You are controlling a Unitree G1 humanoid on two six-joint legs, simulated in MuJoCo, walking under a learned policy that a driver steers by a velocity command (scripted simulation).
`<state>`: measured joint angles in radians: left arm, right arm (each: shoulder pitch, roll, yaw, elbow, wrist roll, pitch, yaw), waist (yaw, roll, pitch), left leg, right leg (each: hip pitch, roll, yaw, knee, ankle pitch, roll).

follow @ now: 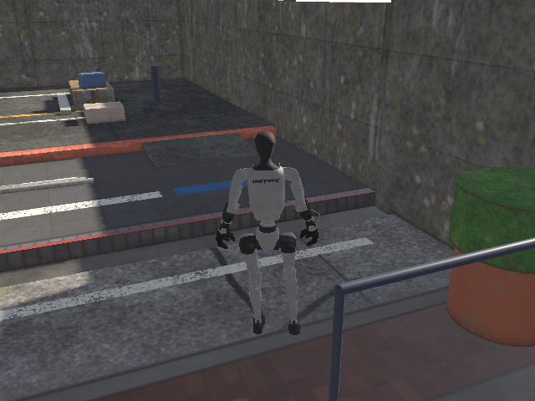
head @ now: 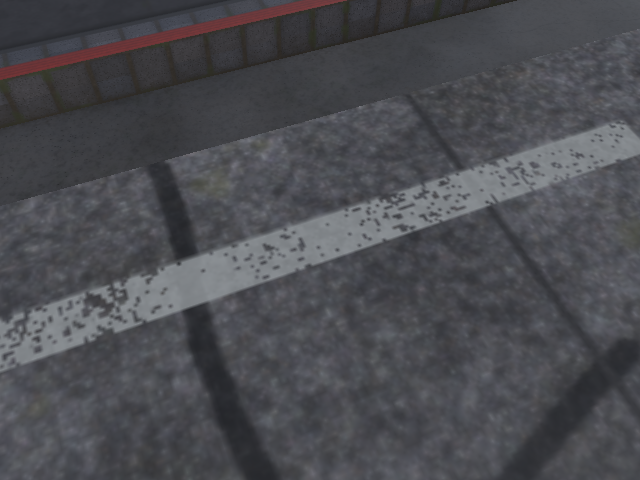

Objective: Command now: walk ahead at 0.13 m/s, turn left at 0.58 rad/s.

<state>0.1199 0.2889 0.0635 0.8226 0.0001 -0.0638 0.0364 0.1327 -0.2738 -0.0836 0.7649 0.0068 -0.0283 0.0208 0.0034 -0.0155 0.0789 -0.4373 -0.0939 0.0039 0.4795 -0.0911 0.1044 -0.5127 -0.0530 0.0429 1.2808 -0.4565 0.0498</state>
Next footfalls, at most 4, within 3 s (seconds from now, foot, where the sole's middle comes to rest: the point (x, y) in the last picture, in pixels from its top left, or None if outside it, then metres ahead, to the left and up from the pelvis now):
0.36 right None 0.18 -0.15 -0.77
0.74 left None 0.07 0.09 -0.77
1.24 right None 0.23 -0.11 -0.77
1.76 left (228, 422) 0.51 0.20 -0.77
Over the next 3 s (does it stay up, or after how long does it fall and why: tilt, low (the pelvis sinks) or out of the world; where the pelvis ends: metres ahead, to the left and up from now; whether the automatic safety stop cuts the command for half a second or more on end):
stays up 1.02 0.28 0.02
